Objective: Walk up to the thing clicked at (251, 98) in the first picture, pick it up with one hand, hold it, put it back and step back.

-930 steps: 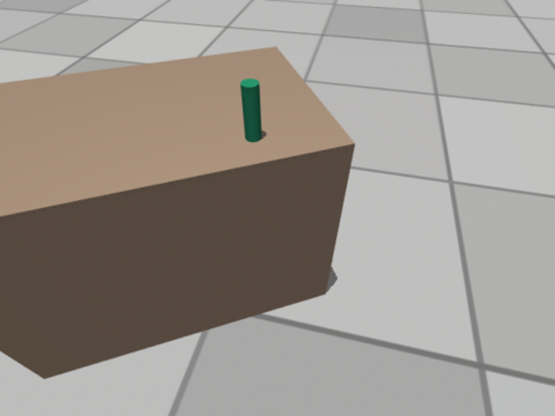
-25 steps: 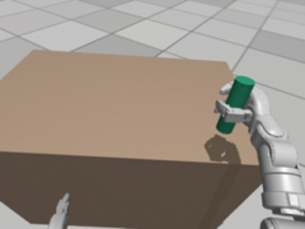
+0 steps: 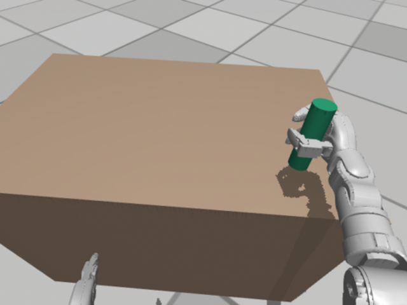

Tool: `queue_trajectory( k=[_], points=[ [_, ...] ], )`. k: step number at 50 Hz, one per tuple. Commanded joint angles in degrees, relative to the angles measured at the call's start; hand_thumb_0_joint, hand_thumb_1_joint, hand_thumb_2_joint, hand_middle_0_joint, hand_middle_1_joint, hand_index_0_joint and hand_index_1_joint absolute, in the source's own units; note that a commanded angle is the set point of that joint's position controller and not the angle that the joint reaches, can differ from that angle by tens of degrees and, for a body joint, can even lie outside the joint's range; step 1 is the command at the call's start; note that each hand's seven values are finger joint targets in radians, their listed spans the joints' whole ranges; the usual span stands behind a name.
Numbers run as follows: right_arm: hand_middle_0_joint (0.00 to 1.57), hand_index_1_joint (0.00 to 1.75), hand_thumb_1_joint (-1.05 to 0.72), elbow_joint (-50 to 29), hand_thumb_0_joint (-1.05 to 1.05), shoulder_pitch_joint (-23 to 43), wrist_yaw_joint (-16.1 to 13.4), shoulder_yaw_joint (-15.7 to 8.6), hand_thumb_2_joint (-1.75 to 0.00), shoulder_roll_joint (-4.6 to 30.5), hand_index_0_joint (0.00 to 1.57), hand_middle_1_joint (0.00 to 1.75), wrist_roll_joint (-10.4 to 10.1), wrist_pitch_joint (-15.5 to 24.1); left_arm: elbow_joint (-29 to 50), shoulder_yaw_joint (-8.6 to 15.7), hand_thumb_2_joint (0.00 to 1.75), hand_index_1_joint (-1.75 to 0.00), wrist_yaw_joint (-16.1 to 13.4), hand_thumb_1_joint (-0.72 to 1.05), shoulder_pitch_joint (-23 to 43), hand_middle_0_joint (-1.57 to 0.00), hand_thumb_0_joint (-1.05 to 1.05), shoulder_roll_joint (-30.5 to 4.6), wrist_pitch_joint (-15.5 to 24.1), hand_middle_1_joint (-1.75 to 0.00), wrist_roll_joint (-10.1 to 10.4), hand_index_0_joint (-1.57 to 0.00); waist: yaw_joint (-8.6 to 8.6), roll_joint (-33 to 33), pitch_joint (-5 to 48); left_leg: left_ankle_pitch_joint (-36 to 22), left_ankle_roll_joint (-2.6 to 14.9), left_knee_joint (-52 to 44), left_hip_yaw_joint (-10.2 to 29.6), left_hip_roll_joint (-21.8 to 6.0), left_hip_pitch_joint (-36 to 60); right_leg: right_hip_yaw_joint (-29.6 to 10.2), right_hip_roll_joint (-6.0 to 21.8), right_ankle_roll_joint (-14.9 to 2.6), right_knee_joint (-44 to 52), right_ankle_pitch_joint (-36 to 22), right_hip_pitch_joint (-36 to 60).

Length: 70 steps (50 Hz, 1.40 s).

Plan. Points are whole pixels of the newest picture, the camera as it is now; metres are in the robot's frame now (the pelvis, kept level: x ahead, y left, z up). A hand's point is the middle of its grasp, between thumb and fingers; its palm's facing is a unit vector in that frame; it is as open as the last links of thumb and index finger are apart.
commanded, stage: crouch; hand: right
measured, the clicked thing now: (310, 137) +0.43 -0.16 +0.14
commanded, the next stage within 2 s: lower in 0.04 s
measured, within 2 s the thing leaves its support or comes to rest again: rests again in 0.90 s
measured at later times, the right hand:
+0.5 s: hand (289, 144) +0.45 -0.13 +0.10, palm faces -0.05 +1.00 +0.01, open 5.7 cm
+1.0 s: hand (281, 150) +0.46 -0.12 +0.07, palm faces -0.04 +1.00 +0.01, open 5.7 cm
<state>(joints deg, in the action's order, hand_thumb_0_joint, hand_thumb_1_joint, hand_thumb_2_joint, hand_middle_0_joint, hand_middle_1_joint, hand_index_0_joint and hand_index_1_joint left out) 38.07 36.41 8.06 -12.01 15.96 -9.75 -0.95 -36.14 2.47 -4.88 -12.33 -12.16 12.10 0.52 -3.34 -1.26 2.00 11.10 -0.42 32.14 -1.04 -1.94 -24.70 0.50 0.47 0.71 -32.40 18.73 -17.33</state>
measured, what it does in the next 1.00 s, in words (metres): stands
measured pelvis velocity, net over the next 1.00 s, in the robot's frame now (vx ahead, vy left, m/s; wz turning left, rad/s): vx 0.00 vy -0.01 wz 0.02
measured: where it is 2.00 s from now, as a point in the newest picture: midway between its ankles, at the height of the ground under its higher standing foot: outside the picture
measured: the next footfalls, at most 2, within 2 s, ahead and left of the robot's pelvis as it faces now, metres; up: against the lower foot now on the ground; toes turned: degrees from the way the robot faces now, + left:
none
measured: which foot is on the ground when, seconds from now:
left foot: down 0.00-1.00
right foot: down 0.00-1.00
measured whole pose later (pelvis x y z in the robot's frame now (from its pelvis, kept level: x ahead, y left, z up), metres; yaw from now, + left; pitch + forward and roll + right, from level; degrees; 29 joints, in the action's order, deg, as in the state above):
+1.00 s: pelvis +0.00 -0.01 -0.02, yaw +1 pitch +12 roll +0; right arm 56.7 42.6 5.8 -13.9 16.1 -6.4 16.1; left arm -22.9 2.3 -2.7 -15.5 -12.7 8.6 0.0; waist -7.2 0.7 4.4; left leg 13.9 -0.7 41.4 -0.1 -1.4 -39.1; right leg 1.2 1.0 0.4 -44.0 23.4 -32.2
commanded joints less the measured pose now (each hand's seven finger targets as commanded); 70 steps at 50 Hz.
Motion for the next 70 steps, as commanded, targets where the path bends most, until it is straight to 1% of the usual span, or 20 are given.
queue_trajectory(
  k=[1, 7, 14, 19, 25, 27, 30, 32, 35, 38, 41, 44, 46, 49, 52, 54, 57, 60, 62, 70],
  points=[
    [1.41, 1.43, -0.58, -12.06, 0.0, 31.89, 0.45, -2.14, -1.3, 10.64, 1.41, 1.42, -1.07, 7.66, 10.07, 0.53, 0.06, -0.05, -0.24, -0.55, 3.67, -0.05, 0.0, -5.22, 2.18, -0.05, 0.37, -0.05, -0.77, 1.33, 20.9, -12.82, 0.84, -2.35, -1.28, 1.55, 11.39, -0.46, -0.22, -0.61, 3.73, -16.35, 3.98],
    [1.36, 1.38, -0.55, -8.55, 0.0, 33.47, 0.84, -3.65, -1.26, 13.14, 1.36, 1.38, -0.9, 9.55, 10.32, 3.3, 0.05, -0.05, 0.02, -0.55, 1.69, -0.05, 0.0, -8.14, 0.78, -0.04, 0.35, -0.05, -1.34, -0.81, 22.29, -14.49, 1.11, -1.74, -0.78, 1.55, 10.89, -0.07, -0.33, -0.37, 3.0, -18.8, 3.77],
    [1.39, 1.43, -0.53, -2.13, 0.0, 33.73, 0.95, -3.24, -1.31, 11.6, 1.4, 1.43, -0.38, 12.22, 9.28, 0.98, 0.05, -0.05, 0.63, -0.55, 2.64, -0.05, 0.0, -5.43, 0.06, -0.04, 0.34, -0.05, -1.51, 1.57, 19.49, -9.45, 0.59, -1.91, 0.26, 1.11, 9.56, 0.61, -0.95, -1.48, 2.63, -10.04, -2.04],
    [1.38, 1.43, -0.51, -5.89, 0.0, 38.43, 0.47, -5.15, -1.31, 15.75, 1.39, 1.43, -0.02, 15.16, 17.03, 3.46, 0.06, -0.05, 0.04, -0.55, 5.04, -0.05, 0.0, -10.0, 0.14, -0.05, 0.37, -0.05, -2.19, 1.94, 28.87, -13.77, 0.68, 0.22, 0.24, 1.35, 11.26, 0.21, -0.69, -1.09, 0.65, -14.47, 0.89],
    [1.39, 1.44, -0.51, -1.98, 0.0, 38.37, -0.85, -5.02, -1.32, 14.72, 1.4, 1.44, 0.49, 17.81, 15.55, 1.63, 0.06, -0.05, 0.41, -0.55, 2.84, -0.05, 0.0, -6.74, 0.04, -0.05, 0.07, -0.05, -2.61, 0.19, 24.71, -8.25, 0.92, 0.47, 0.07, 1.76, 7.31, 0.06, -0.31, -0.94, -0.07, -9.72, -2.94],
    [1.39, 1.45, -0.5, 3.27, 0.0, 32.72, -0.53, -3.12, -1.33, 9.89, 1.41, 1.45, 0.31, 17.88, 13.29, -0.22, 0.06, -0.05, 1.18, -0.54, -0.99, -0.05, 0.0, -4.39, -0.29, -0.05, 0.05, -0.05, -3.12, -0.09, 22.71, -8.55, 1.19, 1.19, 0.18, 1.94, 6.03, -0.13, -0.42, -0.77, -0.54, -10.09, -4.92],
    [1.38, 1.44, -0.5, -2.2, 0.0, 38.05, -1.56, -5.41, -1.32, 16.24, 1.39, 1.44, 1.54, 19.77, 17.89, 2.25, 0.06, -0.05, 0.47, -0.55, 1.63, -0.05, 0.0, -8.2, -0.14, -0.05, -0.32, -0.05, -2.98, -1.53, 29.29, -11.47, 0.96, 2.6, 0.68, 1.61, 8.57, 0.5, -0.58, -0.8, -2.18, -12.11, -3.7],
    [1.39, 1.45, -0.51, 4.37, 0.0, 33.18, -0.92, -3.05, -1.33, 10.32, 1.4, 1.45, 0.89, 19.2, 15.51, 2.25, 0.06, -0.05, 0.96, -0.55, -1.78, -0.05, 0.0, -7.14, -0.59, -0.05, -0.16, -0.05, -4.15, -0.25, 23.6, -10.13, 0.92, 2.53, 0.75, 1.59, 6.73, 0.38, -0.84, -1.05, -2.35, -9.67, -7.03],
    [1.39, 1.44, -0.51, -2.26, 0.0, 39.7, -1.8, -4.99, -1.33, 15.2, 1.4, 1.44, 1.74, 20.93, 22.67, 2.97, 0.06, -0.05, 0.6, -0.56, 2.68, -0.05, 0.0, -9.02, 0.07, -0.04, -0.16, -0.04, -3.92, 0.28, 31.61, -13.63, 0.85, 3.99, 0.82, 1.57, 9.21, 0.43, -0.62, -0.99, -3.73, -13.06, -5.26],
    [1.4, 1.46, -0.51, 8.06, 0.0, 30.41, -0.86, -1.43, -1.34, 6.45, 1.41, 1.46, 1.08, 20.1, 15.63, 0.87, 0.06, -0.05, 1.55, -0.55, -4.01, -0.05, 0.0, -4.49, -0.73, -0.05, 0.11, -0.04, -4.39, 0.25, 22.53, -10.21, 1.22, 4.16, 0.66, 1.76, 4.19, 0.13, -0.86, -0.96, -3.8, -10.04, -9.12],
    [1.4, 1.46, -0.52, -5.39, 0.0, 42.89, -2.13, -5.58, -1.34, 16.95, 1.41, 1.46, 2.21, 22.48, 24.59, 5.61, 0.06, -0.05, 0.53, -0.56, 2.42, -0.05, 0.0, -11.82, 0.08, -0.04, -0.45, -0.04, -4.3, -2.18, 37.5, -15.98, 1.03, 6.29, 0.81, 1.73, 8.08, 0.0, -0.49, -0.5, -5.84, -17.21, -2.58],
    [1.41, 1.47, -0.51, 7.55, 0.0, 30.73, -1.06, -2.08, -1.35, 6.17, 1.42, 1.47, 1.13, 21.07, 18.81, 1.85, 0.06, -0.05, 1.97, -0.55, -4.76, -0.05, 0.0, -5.64, -1.02, -0.04, -0.04, -0.04, -4.66, 1.14, 22.81, -11.22, 1.28, 5.55, 0.27, 2.13, 2.29, -0.57, -0.59, -0.75, -5.08, -13.2, -9.57],
    [1.4, 1.45, -0.52, -4.23, 0.0, 41.96, -2.39, -5.44, -1.34, 15.72, 1.41, 1.45, 2.42, 23.28, 26.64, 3.95, 0.06, -0.05, 1.19, -0.56, 3.06, -0.05, 0.0, -9.69, -0.26, -0.04, -0.32, -0.04, -4.11, -1.32, 34.01, -11.87, 1.24, 6.44, 0.49, 2.03, 4.53, -0.32, -0.19, -0.59, -5.88, -14.32, -5.02],
    [1.4, 1.47, -0.51, 7.91, 0.0, 30.81, -1.53, -2.36, -1.35, 7.21, 1.42, 1.47, 1.87, 22.17, 19.63, 1.13, 0.05, -0.05, 2.38, -0.54, -5.14, -0.05, 0.0, -4.75, -1.24, -0.05, -0.23, -0.05, -4.05, 0.33, 23.29, -9.56, 1.41, 6.76, 0.39, 2.02, 2.09, -0.32, -0.69, -0.6, -5.99, -10.78, -11.67],
    [1.4, 1.45, -0.52, -3.12, 0.0, 40.76, -1.94, -4.79, -1.34, 14.93, 1.41, 1.45, 2.98, 23.64, 27.16, 6.3, 0.06, -0.05, 1.31, -0.55, -0.43, -0.05, 0.0, -11.96, -0.46, -0.04, -0.7, -0.04, -4.88, -2.71, 37.2, -13.55, 1.25, 8.27, 1.01, 1.94, 4.3, -0.06, -0.58, -0.6, -7.79, -14.8, -4.89],
    [1.42, 1.48, -0.51, 12.26, 0.0, 28.26, -1.58, -2.36, -1.36, 6.49, 1.43, 1.48, 2.61, 21.54, 20.33, 3.41, 0.05, -0.05, 2.22, -0.54, -6.63, -0.05, 0.0, -7.44, -1.43, -0.05, -0.66, -0.04, -4.97, 1.37, 22.5, -11.67, 1.49, 8.33, 0.37, 2.0, 0.41, -0.33, -0.75, -0.46, -7.74, -13.18, -12.41],
    [1.39, 1.45, -0.5, 0.31, 0.0, 39.45, -1.81, -4.39, -1.34, 12.57, 1.4, 1.45, 2.91, 23.88, 28.8, 4.3, 0.05, -0.05, 2.03, -0.56, 1.8, -0.05, 0.0, -9.31, -0.73, -0.04, -0.55, -0.04, -4.84, 0.47, 32.46, -11.07, 1.34, 8.77, 0.54, 1.85, 2.51, -0.43, -0.33, -0.78, -8.25, -12.44, -9.86],
    [1.39, 1.46, -0.5, 11.85, 0.0, 31.61, -1.09, -2.13, -1.35, 5.85, 1.41, 1.46, 2.78, 22.49, 23.96, 2.67, 0.05, -0.05, 2.66, -0.54, -5.43, -0.05, 0.0, -6.19, -1.54, -0.04, -0.44, -0.05, -5.48, 1.82, 23.51, -7.4, 1.23, 8.73, 0.7, 1.79, -0.83, -0.21, -0.78, -1.03, -8.26, -7.13, -15.01],
    [1.37, 1.43, -0.49, 8.36, 0.0, 34.83, -1.35, -4.3, -1.32, 11.56, 1.38, 1.43, 3.53, 23.26, 26.4, 4.17, 0.05, -0.05, 2.36, -0.55, -3.8, -0.05, 0.0, -8.67, -1.41, -0.04, -0.6, -0.05, -5.16, 0.1, 27.82, -7.74, 1.11, 9.09, 0.72, 1.82, -0.87, -0.31, -0.67, -0.97, -8.71, -8.26, -12.7],
    [1.24, 1.07, -0.14, 11.61, 0.0, 33.6, -0.88, -3.38, -0.84, 10.11, 1.24, 1.07, 4.04, 21.92, 27.79, 4.85, 0.01, -0.04, 2.71, -0.49, -6.96, -0.06, 0.0, -9.12, -2.22, -0.06, -0.56, -0.07, -5.69, 1.64, 24.79, -4.62, 1.07, 9.44, 0.62, 1.83, -2.82, -0.42, -0.76, -1.14, -9.04, -4.43, -15.46]
  ],
)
